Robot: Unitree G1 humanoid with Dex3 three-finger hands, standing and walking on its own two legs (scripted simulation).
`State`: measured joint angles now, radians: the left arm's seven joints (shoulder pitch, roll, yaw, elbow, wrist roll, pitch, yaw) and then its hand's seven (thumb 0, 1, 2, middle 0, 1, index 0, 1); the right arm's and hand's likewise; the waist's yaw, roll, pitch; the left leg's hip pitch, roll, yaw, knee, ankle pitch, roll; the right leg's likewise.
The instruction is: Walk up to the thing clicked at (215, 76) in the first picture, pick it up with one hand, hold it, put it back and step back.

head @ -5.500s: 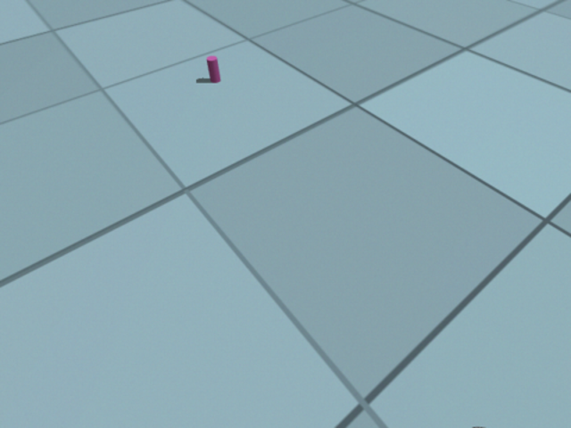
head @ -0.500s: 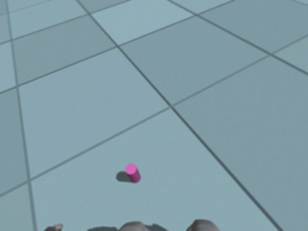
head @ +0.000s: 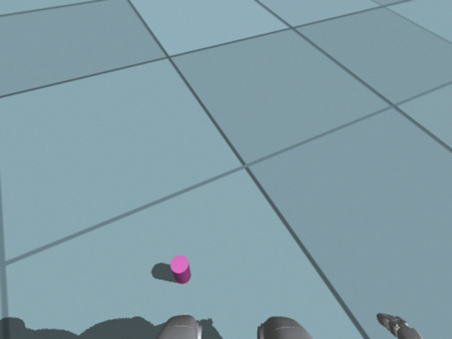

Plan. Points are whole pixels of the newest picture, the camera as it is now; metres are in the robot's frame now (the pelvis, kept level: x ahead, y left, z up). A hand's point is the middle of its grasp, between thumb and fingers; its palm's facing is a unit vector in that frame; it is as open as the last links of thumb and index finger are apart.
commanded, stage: walk up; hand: left
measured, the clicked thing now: (181, 270) +0.41 +0.18 -0.68
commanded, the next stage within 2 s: stand in 1.70 s
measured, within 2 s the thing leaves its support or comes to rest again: neither
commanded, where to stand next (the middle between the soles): +0.11 -0.02 m, yaw -2 degrees
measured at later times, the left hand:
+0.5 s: hand out of the picture +0.10 +0.25 -0.14, palm faces -0.06 -0.92 -0.39, open 7.4 cm
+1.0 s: hand (106, 329) +0.14 +0.24 -0.14, palm faces -0.05 -0.94 -0.34, open 7.4 cm
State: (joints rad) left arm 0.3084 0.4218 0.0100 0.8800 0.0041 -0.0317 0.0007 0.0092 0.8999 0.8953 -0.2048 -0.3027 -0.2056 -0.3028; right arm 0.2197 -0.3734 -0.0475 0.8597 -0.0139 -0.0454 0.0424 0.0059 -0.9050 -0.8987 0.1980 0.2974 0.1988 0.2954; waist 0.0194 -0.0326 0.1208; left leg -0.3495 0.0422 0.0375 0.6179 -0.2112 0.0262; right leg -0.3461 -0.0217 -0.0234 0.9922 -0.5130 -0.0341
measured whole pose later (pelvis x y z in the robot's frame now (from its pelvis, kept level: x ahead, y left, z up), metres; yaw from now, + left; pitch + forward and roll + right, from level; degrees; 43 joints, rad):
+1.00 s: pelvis +0.05 -0.01 +0.02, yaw -2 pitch -3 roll +0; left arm 0.08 0.36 -0.01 1.16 0.00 -0.01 -0.01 0.01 0.90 0.90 -0.20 -0.30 -0.21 -0.30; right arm 0.09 -0.37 0.00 1.15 -0.01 -0.02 0.01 0.01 -0.90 -0.90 0.20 0.30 0.20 0.30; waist 0.00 0.00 0.04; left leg -0.15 0.03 0.04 0.38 -0.18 -0.01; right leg -0.16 -0.03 -0.02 0.37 -0.16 0.02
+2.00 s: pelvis +0.06 -0.01 +0.02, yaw -1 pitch -2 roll +0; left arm 0.08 0.35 0.00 1.15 0.01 -0.01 0.00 0.01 0.90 0.90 -0.20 -0.30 -0.21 -0.30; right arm 0.08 -0.35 0.00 1.15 -0.01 -0.01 0.01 0.01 -0.90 -0.90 0.20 0.30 0.20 0.30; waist 0.00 0.00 0.05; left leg -0.11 0.02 0.03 0.31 -0.16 -0.01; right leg -0.11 -0.04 -0.03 0.31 -0.15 0.02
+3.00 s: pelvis +0.06 -0.01 +0.02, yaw -1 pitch -2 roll +0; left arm 0.12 0.35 0.00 1.14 0.02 -0.01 -0.01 0.01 0.90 0.90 -0.20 -0.30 -0.21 -0.30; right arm 0.12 -0.35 0.01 1.14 -0.01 -0.01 0.01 0.01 -0.90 -0.90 0.20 0.30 0.20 0.30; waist 0.00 0.00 0.04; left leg -0.12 0.03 0.02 0.32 -0.17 -0.02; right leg -0.11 -0.03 -0.04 0.31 -0.16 0.02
